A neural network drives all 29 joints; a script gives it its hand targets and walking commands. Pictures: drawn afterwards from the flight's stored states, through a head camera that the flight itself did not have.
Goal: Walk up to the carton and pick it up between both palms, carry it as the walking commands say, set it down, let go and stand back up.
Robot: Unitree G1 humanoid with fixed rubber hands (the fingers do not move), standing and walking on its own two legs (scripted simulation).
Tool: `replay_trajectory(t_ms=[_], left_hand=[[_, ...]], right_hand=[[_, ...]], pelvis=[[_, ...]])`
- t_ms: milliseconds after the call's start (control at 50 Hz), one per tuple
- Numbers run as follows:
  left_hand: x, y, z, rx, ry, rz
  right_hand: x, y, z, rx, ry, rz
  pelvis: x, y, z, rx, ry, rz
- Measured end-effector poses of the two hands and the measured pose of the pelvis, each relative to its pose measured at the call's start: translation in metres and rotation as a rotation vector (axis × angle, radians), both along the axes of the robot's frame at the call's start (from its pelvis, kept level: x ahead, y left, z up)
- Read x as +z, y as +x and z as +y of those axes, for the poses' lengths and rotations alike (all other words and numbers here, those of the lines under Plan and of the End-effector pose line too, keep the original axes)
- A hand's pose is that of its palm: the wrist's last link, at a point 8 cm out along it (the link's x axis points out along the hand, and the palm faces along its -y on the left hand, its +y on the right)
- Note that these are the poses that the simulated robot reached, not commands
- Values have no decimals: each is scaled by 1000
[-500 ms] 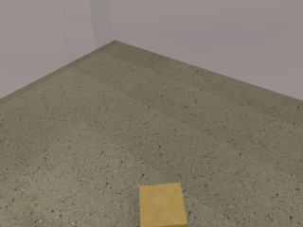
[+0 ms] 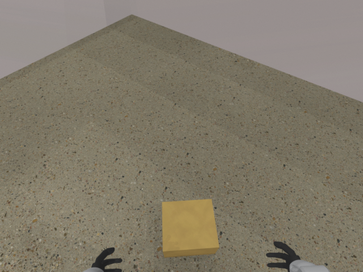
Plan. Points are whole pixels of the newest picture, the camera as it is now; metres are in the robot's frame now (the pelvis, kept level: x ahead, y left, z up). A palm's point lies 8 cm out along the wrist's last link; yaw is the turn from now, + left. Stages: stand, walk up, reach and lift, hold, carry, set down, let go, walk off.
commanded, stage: reach and lift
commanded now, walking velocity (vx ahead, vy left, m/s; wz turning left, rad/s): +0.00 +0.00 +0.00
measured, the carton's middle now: (188, 227) +0.42 -0.02 -0.68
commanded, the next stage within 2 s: none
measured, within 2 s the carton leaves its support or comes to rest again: neither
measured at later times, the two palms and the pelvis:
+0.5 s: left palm (105, 271) +0.18 +0.21 -0.15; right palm (283, 264) +0.19 -0.23 -0.15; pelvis -0.05 -0.02 -0.06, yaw +1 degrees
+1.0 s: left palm (114, 211) +0.34 +0.22 -0.19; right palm (263, 200) +0.36 -0.23 -0.18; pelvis -0.08 -0.02 -0.09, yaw +1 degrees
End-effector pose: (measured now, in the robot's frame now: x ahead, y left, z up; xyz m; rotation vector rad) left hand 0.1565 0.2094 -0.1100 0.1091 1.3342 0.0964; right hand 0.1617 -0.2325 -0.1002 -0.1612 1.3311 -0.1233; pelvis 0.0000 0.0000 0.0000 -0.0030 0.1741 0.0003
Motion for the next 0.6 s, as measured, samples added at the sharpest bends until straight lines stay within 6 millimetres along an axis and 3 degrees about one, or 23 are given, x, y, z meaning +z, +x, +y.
replay_trajectory(t_ms=[80,140,440,600], left_hand=[[-15,-22,-12,7,-17,25],[-24,-23,-15,8,-15,-20],[-41,10,-5,-5,28,-213],[-46,51,-5,6,25,-267]], right_hand=[[-15,-17,5,-1,21,13],[-26,-21,5,3,25,-19],[-49,10,3,28,62,-219],[-53,54,2,34,58,-281]], pelvis=[[-5,5,0,-3,1,52],[-14,2,-2,3,4,98],[-50,-43,-20,19,11,99],[-63,-70,-27,28,7,73]])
